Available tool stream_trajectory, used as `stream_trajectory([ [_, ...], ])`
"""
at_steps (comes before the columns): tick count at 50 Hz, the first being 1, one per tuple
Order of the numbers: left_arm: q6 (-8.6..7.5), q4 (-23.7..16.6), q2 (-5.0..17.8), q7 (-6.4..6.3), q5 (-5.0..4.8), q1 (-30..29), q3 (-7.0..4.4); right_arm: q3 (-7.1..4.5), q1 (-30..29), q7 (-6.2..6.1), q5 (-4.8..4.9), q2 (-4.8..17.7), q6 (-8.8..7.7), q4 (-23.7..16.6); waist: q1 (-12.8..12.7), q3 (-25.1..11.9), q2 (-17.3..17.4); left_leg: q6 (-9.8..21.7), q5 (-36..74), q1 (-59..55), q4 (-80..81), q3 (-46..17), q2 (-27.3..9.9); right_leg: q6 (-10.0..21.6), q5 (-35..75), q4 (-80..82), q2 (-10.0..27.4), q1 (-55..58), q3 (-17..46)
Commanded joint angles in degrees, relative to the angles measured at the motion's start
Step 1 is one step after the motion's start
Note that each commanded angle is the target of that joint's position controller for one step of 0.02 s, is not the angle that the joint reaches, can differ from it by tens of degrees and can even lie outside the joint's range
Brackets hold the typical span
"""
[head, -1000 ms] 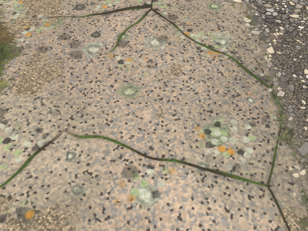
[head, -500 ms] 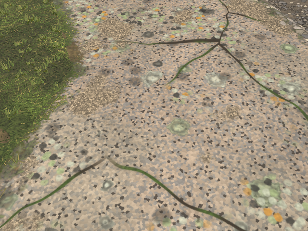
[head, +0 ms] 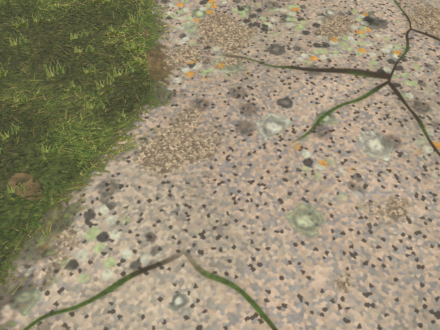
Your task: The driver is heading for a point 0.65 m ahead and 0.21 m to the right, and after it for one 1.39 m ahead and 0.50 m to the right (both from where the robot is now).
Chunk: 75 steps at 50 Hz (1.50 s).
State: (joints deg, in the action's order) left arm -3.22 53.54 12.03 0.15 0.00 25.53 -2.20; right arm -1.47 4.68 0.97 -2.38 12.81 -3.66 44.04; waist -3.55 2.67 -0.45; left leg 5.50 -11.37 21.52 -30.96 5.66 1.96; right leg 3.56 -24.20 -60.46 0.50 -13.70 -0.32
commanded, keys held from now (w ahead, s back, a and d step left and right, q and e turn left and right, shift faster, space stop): w+e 1.00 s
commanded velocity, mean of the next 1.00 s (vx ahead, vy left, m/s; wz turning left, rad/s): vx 0.50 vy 0.00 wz -0.49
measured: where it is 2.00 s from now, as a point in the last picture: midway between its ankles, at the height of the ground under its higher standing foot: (357, 206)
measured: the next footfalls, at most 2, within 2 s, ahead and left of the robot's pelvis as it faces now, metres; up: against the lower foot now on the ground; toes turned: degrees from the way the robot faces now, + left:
right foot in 0.46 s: +0.37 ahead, -0.12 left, +0.00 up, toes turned -18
left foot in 0.98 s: +0.73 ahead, -0.09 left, +0.00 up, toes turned -34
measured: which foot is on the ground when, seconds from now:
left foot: down 0.00-0.46, up 0.48-0.96, down 0.98-1.00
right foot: up 0.00-0.44, down 0.46-0.98, up 1.00-1.00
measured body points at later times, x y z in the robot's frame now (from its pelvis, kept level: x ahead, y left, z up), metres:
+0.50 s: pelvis +0.27 -0.04 -0.02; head +0.30 -0.06 +0.43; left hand +0.49 +0.15 -0.12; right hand +0.19 -0.29 -0.16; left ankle +0.09 +0.08 -0.66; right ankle +0.33 -0.10 -0.73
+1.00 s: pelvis +0.54 -0.10 -0.01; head +0.58 -0.12 +0.44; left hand +0.67 +0.17 -0.13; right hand +0.62 -0.42 -0.09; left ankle +0.70 -0.07 -0.73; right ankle +0.34 -0.10 -0.71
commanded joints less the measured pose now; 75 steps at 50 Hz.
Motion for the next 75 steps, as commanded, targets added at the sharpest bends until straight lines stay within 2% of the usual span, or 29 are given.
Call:
stream_trajectory([
  [1, -0.28, -4.2, 6.4, 0.34, 0.65, -2.0, -1.71, -1.82, 9.7, -0.68, 0.81, 5.4, -0.86, 1.3, 4.8, -2.6, 4.5, 5.2, 5.0, -18.2, 19.1, -19.0, -18.0, 0.9, 6.0, -5.9, 4.4, -19.8, 3.6],
  [5, 2.08, -3.6, 4.0, 1.9, 1.7, -1.7, -1.83, -1.7, 11.4, -0.97, 1.54, 5.2, -2.82, 3.5, 1.9, -0.3, 5.0, 3.4, 12.6, -13.6, 23.2, -9.3, -15.3, -0.4, 10.7, -3.6, 4.6, -18.9, 2.7],
  [16, 1.9, -11.8, 2.5, 3.74, 1.86, -23.9, -0.17, -1.75, 20.0, -2.27, 1.44, 6.8, -2.57, 8.3, 6.0, 3.8, 3.6, 0.9, 31.3, -22.9, 21.3, 5.0, -15.2, 1.0, 24.9, 21.7, 2.5, -23.0, -6.2],
  [21, 1.91, -10.2, 6.0, 2.75, 2.21, -14.1, -1.67, -2.62, 18.9, -3.34, 0.79, 10.8, -0.6, 8.7, 0.3, -4.2, 6.6, 0.3, 61.5, -29.1, -1.5, 8.2, -17.0, 7.2, 10.5, 25.5, -5.3, -8.4, -9.6],
  [22, 1.41, -7.9, 7.7, 2.28, 2.58, -6.6, -2.67, -2.77, 18.2, -3.14, 0.98, 11.3, -0.11, 8.2, -3.2, -8.2, 5.1, -0.1, 54.3, -24.7, -13.4, 8.7, -16.3, 9.0, 11.2, 30.2, -6.6, 1.9, -8.1],
  [23, 1.31, -6.2, 12.5, 1.35, 3.23, 1.0, -4.41, -2.46, 17.9, -2.77, 1.11, 10.0, -0.22, 6.5, -6.3, -13.2, -0.3, -1.5, 33.9, -12.6, -31.0, 9.1, -14.1, 12.3, 6.2, 33.3, 2.2, 15.5, 4.2],
  [24, 1.98, -7.8, 18.5, 0.95, 2.18, -2.9, -5.95, -1.65, 19.1, -1.48, 1.89, 4.4, -0.82, 2.3, -0.9, -17.2, -14.9, -5.2, -18.5, 14.2, -53.4, 4.5, 0.2, 22.1, 9.2, 39.2, 18.5, 32.0, 38.1],
  [25, 2.69, -8.1, 17.6, 0.81, 0.65, -1.9, -5.92, -2.17, 12.6, -1.11, 1.18, 8.8, -1.66, 0.7, -4.0, -16.8, -3.6, -4.8, -15.5, 21.4, -55.9, -7.3, -1.2, 23.0, 11.2, 43.9, 18.9, 30.9, 40.6],
  [27, 2.41, -7.2, 11.8, 0.17, 0.4, -6.9, -4.33, -1.7, 10.8, -0.98, 1.91, 7.7, -2.82, 0.0, 1.0, -3.7, 3.1, -4.5, -7.6, 19.8, -45.2, -7.9, -6.8, 17.7, 20.6, 46.2, 15.6, 15.4, 27.0],
  [28, 1.86, -7.3, 10.3, -0.03, 0.32, -8.9, -3.81, -1.72, 10.6, -1.06, 1.04, 7.4, -2.07, -0.1, 3.1, -1.7, 3.8, -5.1, -7.3, 16.3, -40.7, -8.3, -8.2, 15.4, 25.6, 46.6, 12.2, 10.0, 22.4],
  [30, 0.68, -7.7, 9.4, 0.0, 0.05, -10.2, -3.25, -1.5, 13.1, -0.76, -0.5, 6.5, 0.31, 0.4, 5.3, -2.5, 2.2, -6.6, -7.1, 11.0, -36.4, -7.7, -8.4, 14.2, 31.7, 47.5, 8.6, 5.1, 17.2],
  [33, -0.32, -7.2, 11.7, 0.35, -0.04, -7.5, -3.75, -1.3, 9.9, -0.27, -0.54, 5.6, 1.82, -1.4, 5.1, -2.0, 0.4, -8.3, -3.0, 12.5, -29.9, -5.9, -8.3, 13.4, 33.8, 48.6, 6.0, 3.0, 14.8],
  [43, 0.25, -6.7, 13.0, -0.39, 0.74, 2.1, -4.03, -0.39, -9.4, 0.47, 0.53, 6.3, 0.96, -8.7, -2.3, -0.5, -3.5, -8.0, 8.9, 17.4, -7.0, -5.9, -4.2, 9.7, 37.7, 43.4, 5.9, 14.2, 19.4],
  [46, 0.17, -8.1, 14.5, -0.96, 1.06, -1.2, -4.33, -0.78, -5.2, 0.21, 0.89, 8.2, 0.17, -8.5, 1.0, -1.2, -4.7, -6.0, 5.0, 6.9, -0.5, -6.9, -2.4, 7.1, 41.0, 39.7, 6.7, 12.5, 21.6],
  [48, -0.36, -8.8, 15.0, -0.34, 0.74, -4.3, -4.33, -2.03, 7.6, -0.92, 0.85, 10.9, -0.75, -4.9, 7.3, -6.8, -2.4, -3.7, 3.6, -11.8, 4.4, -6.1, -0.7, 4.5, 47.7, 26.5, 2.9, 7.8, 19.4],
  [49, -0.86, -9.9, 12.0, 0.28, 0.05, -4.1, -3.42, -2.98, 16.1, -1.91, -0.31, 14.5, -1.36, -4.1, 10.7, -14.2, 2.5, -1.1, -4.7, -25.2, 6.4, -15.2, -10.2, 3.0, 36.9, 12.1, -0.9, 1.2, 16.0],
  [50, -0.85, -11.9, 5.6, 0.15, -1.64, 1.8, -2.06, -4.13, 18.8, -2.39, -1.71, 19.8, -0.92, -4.7, 7.9, -21.5, 15.3, 4.6, -10.2, -40.3, 10.5, -40.1, -27.2, 0.9, -3.0, -4.9, -9.7, -16.1, 8.8],
  [51, -0.16, -11.3, 10.3, -0.25, 0.3, 2.5, -2.38, -4.15, 16.0, -2.11, -0.52, 17.5, 0.0, -4.7, 6.1, -20.2, 13.5, 7.1, -17.7, -36.0, 14.7, -51.6, -28.2, 1.3, -6.4, -11.8, -6.5, -22.8, 7.7],
  [52, 0.49, -10.5, 11.7, -0.11, 1.12, -1.1, -2.78, -2.93, 11.8, -1.94, -0.06, 12.0, 0.24, -5.5, 5.4, -10.9, 5.6, 5.9, -19.9, -27.5, 15.8, -42.3, -25.6, 1.2, -0.9, -12.9, -3.0, -23.8, 7.4],
  [53, 0.72, -10.8, 11.1, 0.52, 1.3, -4.2, -2.62, -2.08, 9.2, -1.68, 0.2, 8.7, 0.16, -5.3, 4.9, -5.8, 2.2, 4.5, -13.5, -21.0, 16.7, -33.0, -22.1, 0.8, 3.2, -10.4, -1.1, -22.6, 6.5],
  [54, 1.13, -10.9, 10.1, 1.09, 1.5, -5.1, -2.54, -1.74, 8.9, -1.65, 0.17, 7.7, -0.04, -4.7, 4.2, -3.7, 4.3, 3.0, -6.5, -17.4, 17.8, -26.0, -19.4, 0.3, 4.6, -8.1, 0.4, -21.1, 5.9],
  [56, 2.49, -11.0, 9.2, 2.1, 2.16, -5.0, -2.36, -1.69, 10.3, -1.52, 0.74, 7.6, -0.98, -3.1, 3.2, -2.4, 7.2, 2.2, 2.9, -13.7, 19.3, -17.8, -16.8, -0.5, 6.0, -6.8, 1.5, -18.9, 4.8],
  [63, 3.26, -15.9, 7.2, 3.76, 2.05, -16.6, -1.39, -2.47, 14.5, -0.8, 1.28, 8.6, -2.25, -0.2, 4.2, -0.2, 5.8, 3.4, 14.6, -16.6, 22.5, -4.7, -16.7, -2.1, 16.5, 1.8, 3.3, -27.4, 2.7],
  [66, 2.5, -17.3, 4.8, 4.1, 2.07, -21.8, -0.05, -2.21, 16.7, -0.32, 1.16, 8.4, -2.32, 1.6, 5.3, 0.8, 5.6, 2.8, 16.1, -14.4, 22.9, -1.1, -14.8, -1.5, 21.0, 15.3, 1.9, -21.3, 1.2],
  [70, 1.88, -18.3, 5.8, 3.66, 2.62, -26.0, 0.31, -2.58, 20.4, -0.23, 1.82, 10.9, -1.21, 4.6, 5.9, 1.7, 5.9, 3.2, 23.5, -18.7, 20.6, -3.0, -16.3, 0.2, 16.5, 25.4, 1.0, -15.5, -3.9],
  [72, 1.05, -17.2, 6.7, 2.85, 2.84, -22.3, -0.02, -2.83, 20.7, -0.34, 1.67, 12.4, -0.58, 5.7, 3.8, -0.5, 6.1, 2.7, 36.3, -21.4, 13.3, -3.4, -16.4, 1.5, 12.4, 29.3, -1.3, -9.1, -4.6],
  [73, 0.25, -14.6, 7.5, 2.28, 3.24, -14.7, -0.54, -2.71, 20.4, -0.38, 1.98, 12.3, -0.3, 6.2, -0.1, -4.5, 4.4, 1.6, 39.7, -20.0, 3.9, -1.8, -14.4, 2.5, 14.8, 34.0, -2.6, 0.9, -4.8],
  [74, -0.43, -11.6, 10.6, 1.43, 4.37, -5.3, -1.65, -2.06, 20.5, -0.32, 2.28, 10.4, -0.46, 5.4, -3.6, -11.4, 1.8, 0.5, 29.2, -11.9, -8.2, -0.7, -11.7, 4.0, 14.3, 34.0, 2.3, 15.9, 0.0],
  [75, -0.67, -11.6, 17.1, 0.28, 5.35, 1.1, -3.09, -0.32, 22.0, 0.27, 3.35, 3.7, -0.72, 1.7, -4.4, -20.6, -10.6, -2.0, -1.9, 6.5, -28.2, 1.6, -4.9, 8.2, 9.8, 36.5, 21.8, 33.5, 23.4],
])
